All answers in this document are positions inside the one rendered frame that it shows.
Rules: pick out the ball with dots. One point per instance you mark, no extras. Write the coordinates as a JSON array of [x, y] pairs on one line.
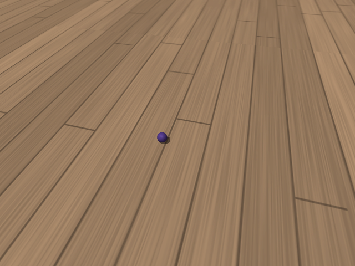
[[162, 137]]

